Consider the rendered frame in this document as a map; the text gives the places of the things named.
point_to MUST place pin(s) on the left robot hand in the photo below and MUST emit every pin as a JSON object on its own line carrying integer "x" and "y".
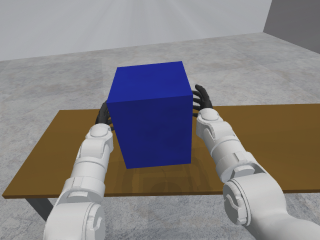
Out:
{"x": 103, "y": 116}

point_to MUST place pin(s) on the right robot hand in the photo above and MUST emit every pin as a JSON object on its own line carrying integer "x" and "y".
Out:
{"x": 204, "y": 100}

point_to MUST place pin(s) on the robot left upper arm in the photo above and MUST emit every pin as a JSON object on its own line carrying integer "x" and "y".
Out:
{"x": 76, "y": 221}

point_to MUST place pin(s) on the right robot forearm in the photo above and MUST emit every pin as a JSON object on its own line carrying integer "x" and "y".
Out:
{"x": 230, "y": 157}

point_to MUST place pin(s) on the left robot forearm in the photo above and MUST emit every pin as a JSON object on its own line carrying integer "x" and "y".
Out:
{"x": 86, "y": 183}

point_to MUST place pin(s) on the table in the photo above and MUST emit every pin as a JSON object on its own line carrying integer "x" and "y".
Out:
{"x": 283, "y": 138}

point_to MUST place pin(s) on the carton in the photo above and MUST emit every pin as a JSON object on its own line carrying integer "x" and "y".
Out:
{"x": 151, "y": 109}

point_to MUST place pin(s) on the robot right upper arm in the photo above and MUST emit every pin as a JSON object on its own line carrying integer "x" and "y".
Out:
{"x": 257, "y": 203}

